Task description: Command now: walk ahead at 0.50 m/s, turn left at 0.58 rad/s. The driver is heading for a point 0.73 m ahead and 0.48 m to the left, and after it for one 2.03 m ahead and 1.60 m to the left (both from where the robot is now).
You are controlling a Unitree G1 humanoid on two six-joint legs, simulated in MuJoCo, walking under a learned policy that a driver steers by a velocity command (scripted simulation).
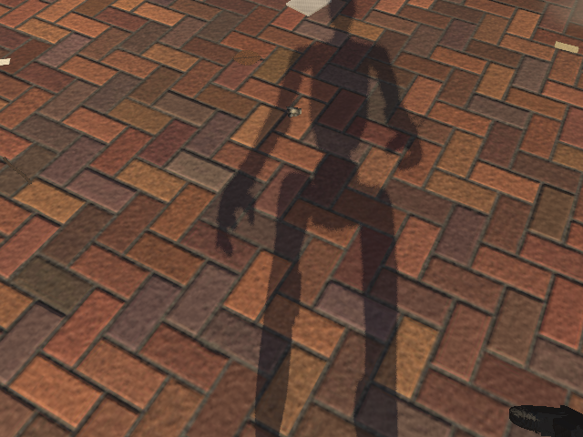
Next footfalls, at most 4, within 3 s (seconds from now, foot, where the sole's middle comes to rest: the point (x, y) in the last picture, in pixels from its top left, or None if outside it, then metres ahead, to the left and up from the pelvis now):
0.04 left None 0.19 0.10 -0.76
0.52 right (341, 414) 0.50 -0.05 -0.76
1.04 left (188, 347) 0.63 0.32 -0.76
1.50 right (191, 233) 0.96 0.38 -0.76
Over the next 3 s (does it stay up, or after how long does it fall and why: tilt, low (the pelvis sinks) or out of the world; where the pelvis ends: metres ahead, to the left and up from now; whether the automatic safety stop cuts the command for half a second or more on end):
stays up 0.81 0.41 0.01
